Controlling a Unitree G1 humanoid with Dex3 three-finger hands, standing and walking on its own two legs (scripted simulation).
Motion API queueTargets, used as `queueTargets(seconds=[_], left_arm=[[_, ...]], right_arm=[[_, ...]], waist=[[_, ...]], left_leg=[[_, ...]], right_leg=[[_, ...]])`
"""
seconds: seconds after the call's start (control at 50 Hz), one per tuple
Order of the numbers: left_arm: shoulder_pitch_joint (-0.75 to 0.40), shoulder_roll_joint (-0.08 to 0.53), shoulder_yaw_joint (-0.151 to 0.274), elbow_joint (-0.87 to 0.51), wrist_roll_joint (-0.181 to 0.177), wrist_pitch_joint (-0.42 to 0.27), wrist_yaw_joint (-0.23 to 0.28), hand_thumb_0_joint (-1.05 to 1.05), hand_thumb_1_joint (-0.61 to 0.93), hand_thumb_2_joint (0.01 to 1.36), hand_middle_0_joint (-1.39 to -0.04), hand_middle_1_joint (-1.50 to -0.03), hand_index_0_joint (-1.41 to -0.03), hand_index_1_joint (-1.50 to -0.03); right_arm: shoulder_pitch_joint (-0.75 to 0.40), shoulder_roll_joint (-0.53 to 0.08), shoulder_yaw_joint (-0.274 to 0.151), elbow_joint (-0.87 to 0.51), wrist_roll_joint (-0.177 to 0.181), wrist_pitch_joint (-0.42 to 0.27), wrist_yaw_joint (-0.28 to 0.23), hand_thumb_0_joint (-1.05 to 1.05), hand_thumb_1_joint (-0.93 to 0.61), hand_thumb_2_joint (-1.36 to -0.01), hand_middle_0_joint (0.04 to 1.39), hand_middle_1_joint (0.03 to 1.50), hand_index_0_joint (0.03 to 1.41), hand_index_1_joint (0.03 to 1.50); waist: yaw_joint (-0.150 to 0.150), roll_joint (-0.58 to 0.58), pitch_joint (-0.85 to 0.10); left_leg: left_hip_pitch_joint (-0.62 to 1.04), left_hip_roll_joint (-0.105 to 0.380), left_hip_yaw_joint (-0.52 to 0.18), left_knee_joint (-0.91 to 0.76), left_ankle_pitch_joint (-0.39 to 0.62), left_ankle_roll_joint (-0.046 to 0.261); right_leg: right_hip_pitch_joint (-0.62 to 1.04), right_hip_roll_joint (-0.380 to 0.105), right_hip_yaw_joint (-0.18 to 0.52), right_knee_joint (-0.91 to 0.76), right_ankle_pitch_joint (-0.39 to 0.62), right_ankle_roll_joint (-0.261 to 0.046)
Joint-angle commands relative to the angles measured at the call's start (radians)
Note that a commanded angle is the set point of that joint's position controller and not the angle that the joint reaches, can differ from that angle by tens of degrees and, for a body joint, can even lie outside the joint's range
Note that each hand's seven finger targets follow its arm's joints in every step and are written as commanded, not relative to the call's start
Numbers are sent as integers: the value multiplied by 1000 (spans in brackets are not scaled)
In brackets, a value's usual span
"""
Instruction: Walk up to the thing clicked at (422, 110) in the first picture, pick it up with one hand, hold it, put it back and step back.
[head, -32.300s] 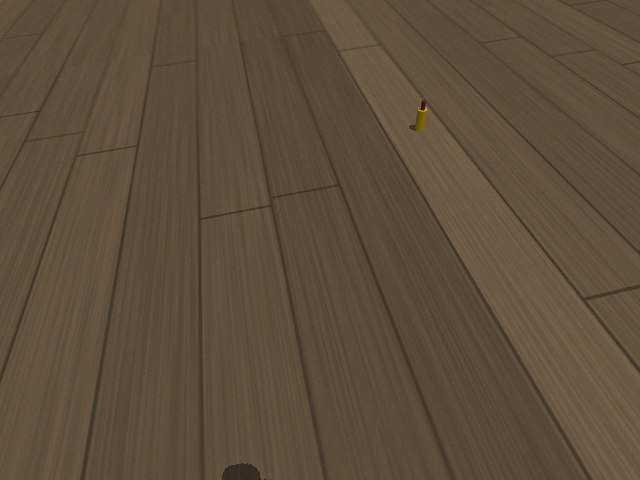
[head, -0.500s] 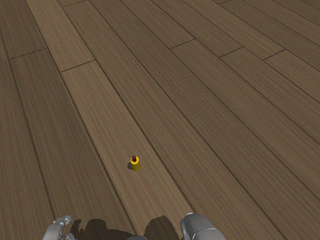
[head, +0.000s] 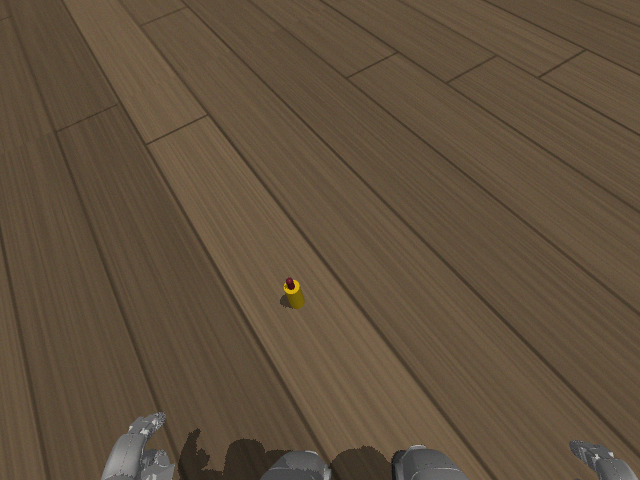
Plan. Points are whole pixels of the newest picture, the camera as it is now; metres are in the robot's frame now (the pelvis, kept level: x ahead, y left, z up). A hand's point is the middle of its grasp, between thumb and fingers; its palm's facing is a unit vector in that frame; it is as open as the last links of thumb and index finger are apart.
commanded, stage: step back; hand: left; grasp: from the side
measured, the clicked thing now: (293, 291) +0.65 +0.20 -0.68
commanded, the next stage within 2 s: none
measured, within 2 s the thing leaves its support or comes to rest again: neither
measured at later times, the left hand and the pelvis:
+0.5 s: hand out of the picture -0.08 +0.25 -0.16, palm faces -0.08 -0.91 -0.41, open 7.3 cm; pelvis -0.17 -0.02 -0.02, yaw -4 degrees
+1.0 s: hand out of the picture -0.21 +0.23 -0.15, palm faces +0.02 -0.93 -0.36, open 7.3 cm; pelvis -0.33 -0.03 +0.00, yaw +2 degrees
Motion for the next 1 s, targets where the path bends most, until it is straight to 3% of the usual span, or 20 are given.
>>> queueTargets(seconds=[0.0, 0.04, 0.06, 0.08, 0.1, 0.18, 0.32, 0.44, 0.46, 0.48, 0.5, 0.52, 0.6, 0.7, 0.76, 0.82, 0.86, 0.88, 0.94, 0.98], left_arm=[[26, 257, 78, -77, -13, 6, 15, 0, 900, 900, -200, -300, -200, -300], [8, 242, 66, -86, -22, 20, 6, 0, 900, 900, -200, -300, -200, -300], [19, 207, 59, -94, -24, 22, 4, 0, 900, 900, -200, -300, -200, -300], [6, 200, 65, -94, -26, 20, 10, 0, 900, 900, -200, -300, -200, -300], [-42, 237, 85, -88, -8, 20, 24, 0, 900, 900, -200, -300, -200, -300], [82, 232, 90, -24, -27, 23, 5, 0, 900, 900, -200, -300, -200, -300], [59, 210, 78, -38, -13, 6, -2, 0, 900, 900, -200, -300, -200, -300], [239, 211, 80, 72, -11, -3, -11, 0, 900, 900, -200, -300, -200, -300], [231, 249, 92, 69, 1, -8, -12, 0, 900, 900, -200, -300, -200, -300], [225, 336, 114, 48, 13, -11, -14, 0, 900, 900, -200, -300, -200, -300], [106, 453, 132, -1, 16, -4, -12, 0, 900, 900, -200, -300, -200, -300], [14, 431, 129, -27, 6, -8, -3, 0, 900, 900, -200, -300, -200, -300], [-70, 257, 95, -44, 5, -13, 4, 0, 900, 900, -200, -300, -200, -300], [92, 238, 89, -31, 11, -1, 22, 0, 900, 900, -200, -300, -200, -300], [64, 257, 87, -52, -2, 9, 26, 0, 900, 900, -200, -300, -200, -300], [20, 250, 64, -76, -17, 24, 16, 0, 900, 900, -200, -300, -200, -300], [-5, 214, 55, -82, -32, 21, 20, 0, 900, 900, -200, -300, -200, -300], [-52, 241, 69, -87, -22, 21, 32, 0, 900, 900, -200, -300, -200, -300], [11, 234, 72, -18, -34, 26, 19, 0, 900, 900, -200, -300, -200, -300], [85, 234, 72, 16, -30, 19, 10, 0, 900, 900, -200, -300, -200, -300]], right_arm=[[97, -146, -58, -49, -23, -37, -10, 0, -900, -900, 200, 300, 200, 300], [116, -163, -75, -33, -39, -44, -6, 0, -900, -900, 200, 300, 200, 300], [111, -236, -92, -42, -56, -47, -4, 0, -900, -900, 200, 300, 200, 300], [35, -316, -103, -68, -58, -45, 6, 0, -900, -900, 200, 300, 200, 300], [23, -357, -114, -81, -50, -47, 8, 0, -900, -900, 200, 300, 200, 300], [-93, -212, -77, -106, -53, -58, -3, 0, -900, -900, 200, 300, 200, 300], [59, -209, -87, -106, -38, -50, -7, 0, -900, -900, 200, 300, 200, 300], [-41, -254, -89, -141, -31, -9, 2, 0, -900, -900, 200, 300, 200, 300], [-27, -222, -79, -142, -25, -6, 5, 0, -900, -900, 200, 300, 200, 300], [-29, -158, -64, -163, -18, -6, 5, 0, -900, -900, 200, 300, 200, 300], [-75, -173, -78, -169, -20, -5, -19, 0, -900, -900, 200, 300, 200, 300], [-55, -221, -100, -145, -19, -4, -24, 0, -900, -900, 200, 300, 200, 300], [78, -162, -58, -65, -4, -16, -12, 0, -900, -900, 200, 300, 200, 300], [33, -134, -41, -96, -20, -38, -18, 0, -900, -900, 200, 300, 200, 300], [92, -143, -50, -82, -31, -43, -13, 0, -900, -900, 200, 300, 200, 300], [176, -180, -78, -40, -40, -38, -9, 0, -900, -900, 200, 300, 200, 300], [78, -321, -99, -80, -53, -26, 6, 0, -900, -900, 200, 300, 200, 300], [56, -368, -109, -97, -55, -30, 5, 0, -900, -900, 200, 300, 200, 300], [-41, -224, -66, -111, -66, -33, -4, 0, -900, -900, 200, 300, 200, 300], [-42, -201, -65, -105, -53, -39, -1, 0, -900, -900, 200, 300, 200, 300]], waist=[[-5, -267, -273], [-19, -197, -260], [-21, -10, -257], [-15, 168, -209], [-66, 198, -173], [50, 81, -138], [-49, 129, -236], [27, 161, -283], [23, 82, -266], [32, -191, -217], [71, -369, -144], [30, -341, -57], [-46, -194, -107], [58, -250, -204], [36, -278, -270], [-11, -174, -301], [-6, 190, -255], [-54, 232, -232], [19, 72, -166], [37, 77, -163]], left_leg=[[21, 42, 88, -390, 141, 19], [162, 67, 44, -515, 362, 42], [222, 241, -189, -538, 413, 104], [163, 417, -389, -610, 458, 222], [-23, 519, -477, -646, 432, 338], [59, 303, -124, -545, 590, 222], [327, 315, -94, -436, 698, 279], [89, 274, -49, -344, 465, 182], [-35, 215, -37, -283, 329, 130], [-234, 36, 16, -97, 57, 58], [-174, -26, -3, 144, -124, 16], [-112, 28, -76, 280, -93, 18], [-150, -72, -45, 320, 75, 14], [-235, -14, 21, 4, -32, -10], [-94, 41, 73, -253, 14, 13], [152, 73, 41, -530, 372, 60], [178, 407, -351, -557, 606, 257], [29, 511, -455, -584, 602, 366], [9, 314, -139, -518, 688, 261], [39, 275, -90, -525, 504, 221]], right_leg=[[328, -192, 184, 2, 447, -157], [147, -137, 166, 48, 237, -86], [-28, -40, 121, 159, -3, -41], [-150, 120, 47, 351, -370, -10], [-70, 101, 137, 555, -456, 7], [-144, 123, 173, 733, -252, -1], [-129, 59, 90, 415, -312, 68], [214, 23, -44, -166, -46, 4], [259, -25, 57, -173, -48, -22], [237, -220, 378, -226, -100, -87], [-73, -413, 567, -334, -156, -266], [-239, -449, 599, -384, -216, -289], [-11, -170, 117, -168, 161, -137], [368, -217, 150, -69, 419, -185], [367, -261, 186, -9, 482, -177], [172, -198, 138, 91, 314, -86], [-130, 52, -52, 376, -377, -1], [-70, 32, 67, 563, -462, 9], [-77, 90, 138, 714, -320, -5], [-83, 94, 96, 673, -254, -1]])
